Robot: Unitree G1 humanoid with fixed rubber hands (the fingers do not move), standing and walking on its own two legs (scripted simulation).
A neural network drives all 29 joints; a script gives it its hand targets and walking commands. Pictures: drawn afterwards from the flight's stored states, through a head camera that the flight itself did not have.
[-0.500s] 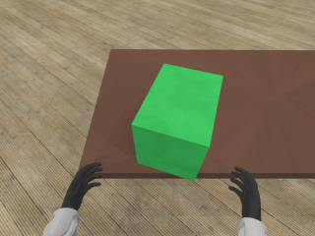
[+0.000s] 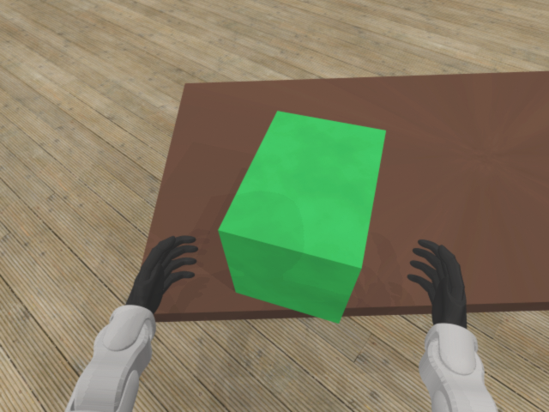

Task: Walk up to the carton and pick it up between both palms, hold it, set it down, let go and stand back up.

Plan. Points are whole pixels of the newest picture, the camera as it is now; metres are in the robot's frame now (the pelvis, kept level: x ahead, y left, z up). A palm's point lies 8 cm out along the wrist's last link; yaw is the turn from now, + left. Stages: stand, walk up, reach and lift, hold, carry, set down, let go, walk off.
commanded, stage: reach and lift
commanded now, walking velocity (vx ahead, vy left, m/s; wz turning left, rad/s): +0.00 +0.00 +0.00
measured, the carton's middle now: (307, 215) +0.42 -0.02 -0.01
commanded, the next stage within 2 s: none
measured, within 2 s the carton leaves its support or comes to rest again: neither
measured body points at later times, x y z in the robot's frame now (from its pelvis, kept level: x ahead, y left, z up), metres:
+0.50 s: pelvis +0.00 +0.00 +0.00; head +0.03 +0.01 +0.45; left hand +0.36 +0.17 +0.09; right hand +0.34 -0.19 +0.09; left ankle +0.02 +0.13 -0.74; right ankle -0.02 -0.14 -0.74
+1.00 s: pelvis -0.02 +0.00 +0.00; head +0.01 +0.02 +0.45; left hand +0.42 +0.16 +0.14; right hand +0.39 -0.18 +0.14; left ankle +0.02 +0.13 -0.74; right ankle -0.02 -0.14 -0.74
